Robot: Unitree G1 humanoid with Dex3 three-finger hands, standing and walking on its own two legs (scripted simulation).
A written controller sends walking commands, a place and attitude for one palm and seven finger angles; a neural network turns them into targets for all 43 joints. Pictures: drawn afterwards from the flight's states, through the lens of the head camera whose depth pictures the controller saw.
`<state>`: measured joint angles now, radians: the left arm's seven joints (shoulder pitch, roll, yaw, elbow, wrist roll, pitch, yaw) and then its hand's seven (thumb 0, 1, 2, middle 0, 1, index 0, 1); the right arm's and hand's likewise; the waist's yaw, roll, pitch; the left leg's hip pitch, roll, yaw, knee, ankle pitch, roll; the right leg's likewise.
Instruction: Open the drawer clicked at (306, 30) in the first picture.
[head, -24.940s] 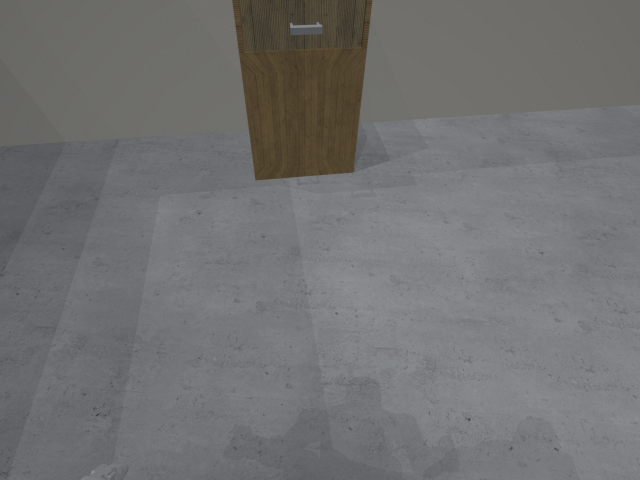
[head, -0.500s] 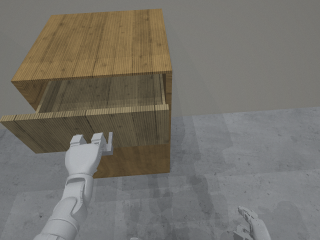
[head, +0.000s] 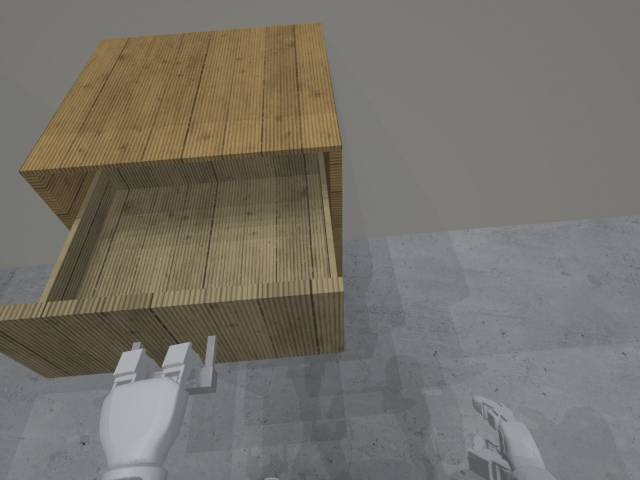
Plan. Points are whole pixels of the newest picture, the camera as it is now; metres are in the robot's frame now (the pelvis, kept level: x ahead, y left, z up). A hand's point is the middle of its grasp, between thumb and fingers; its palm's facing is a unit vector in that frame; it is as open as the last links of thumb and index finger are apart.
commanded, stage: pull the drawer open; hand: left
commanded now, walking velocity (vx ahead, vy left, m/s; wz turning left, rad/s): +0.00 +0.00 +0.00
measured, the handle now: (171, 365) +0.26 +0.21 -0.01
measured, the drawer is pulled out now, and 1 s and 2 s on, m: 0.26 0.30 0.30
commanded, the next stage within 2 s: open the thumb to release the handle in 0.38 s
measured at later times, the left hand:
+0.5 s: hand (161, 464) +0.15 +0.20 -0.02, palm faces -0.03 -0.12 -0.99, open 6.4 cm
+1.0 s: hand (162, 460) +0.16 +0.20 -0.02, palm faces +0.01 -0.10 -1.00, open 12.4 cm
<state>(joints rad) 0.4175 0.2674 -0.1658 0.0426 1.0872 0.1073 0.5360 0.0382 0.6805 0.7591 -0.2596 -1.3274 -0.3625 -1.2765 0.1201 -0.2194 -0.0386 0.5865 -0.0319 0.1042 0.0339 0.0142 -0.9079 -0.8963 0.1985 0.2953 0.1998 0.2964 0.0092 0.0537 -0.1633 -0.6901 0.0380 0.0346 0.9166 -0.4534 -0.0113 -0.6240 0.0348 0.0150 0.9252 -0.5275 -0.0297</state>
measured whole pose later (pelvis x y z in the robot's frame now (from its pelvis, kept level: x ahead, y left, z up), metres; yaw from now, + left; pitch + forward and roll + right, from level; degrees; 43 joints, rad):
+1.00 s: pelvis -0.03 -0.02 -0.01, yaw +2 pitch +11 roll +1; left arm 0.40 0.29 -0.13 0.06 1.07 0.05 0.52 0.00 -0.27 0.40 -0.34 -1.22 -0.34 -1.23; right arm 0.12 -0.23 -0.03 0.58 -0.04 0.10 -0.02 0.01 -0.91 -0.90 0.20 0.30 0.20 0.30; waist 0.04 0.06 -0.15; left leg -0.73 0.04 -0.01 0.94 -0.41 -0.04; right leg -0.67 0.04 -0.03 0.99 -0.51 -0.06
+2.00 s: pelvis -0.02 -0.01 +0.02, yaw +2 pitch +6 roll +0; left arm 0.39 0.32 -0.18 -0.14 1.01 0.13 0.35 0.00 -0.49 0.30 -0.33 -1.20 -0.36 -1.22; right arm 0.10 -0.23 -0.01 0.57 -0.01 0.10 -0.01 0.01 -0.91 -0.90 0.20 0.30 0.20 0.30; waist 0.08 0.08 -0.10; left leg -0.52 0.02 0.00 0.77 -0.35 -0.02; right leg -0.44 0.02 -0.02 0.79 -0.45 -0.04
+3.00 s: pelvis -0.01 +0.00 +0.04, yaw +2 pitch +1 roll +0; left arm 0.47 0.43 -0.06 -0.46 0.90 0.14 0.14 0.00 -0.49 0.30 -0.32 -1.20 -0.32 -1.20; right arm 0.08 -0.24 0.03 0.55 0.02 0.12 0.03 0.02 -0.91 -0.90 0.20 0.30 0.20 0.30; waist 0.10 0.11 -0.05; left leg -0.31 0.02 0.00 0.57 -0.28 -0.01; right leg -0.22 0.03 -0.01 0.56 -0.35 -0.03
